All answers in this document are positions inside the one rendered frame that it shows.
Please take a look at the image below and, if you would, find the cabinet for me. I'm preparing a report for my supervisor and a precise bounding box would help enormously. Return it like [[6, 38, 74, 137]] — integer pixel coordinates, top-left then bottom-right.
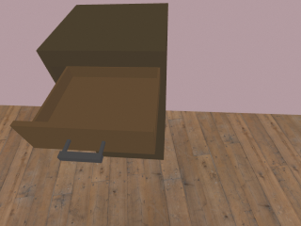
[[36, 3, 168, 160]]

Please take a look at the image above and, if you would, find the drawer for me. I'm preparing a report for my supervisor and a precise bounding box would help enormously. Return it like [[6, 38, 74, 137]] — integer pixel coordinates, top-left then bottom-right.
[[10, 66, 161, 154]]

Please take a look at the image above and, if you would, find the handle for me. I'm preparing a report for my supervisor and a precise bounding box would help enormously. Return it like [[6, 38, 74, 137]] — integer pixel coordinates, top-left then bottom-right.
[[57, 139, 106, 163]]

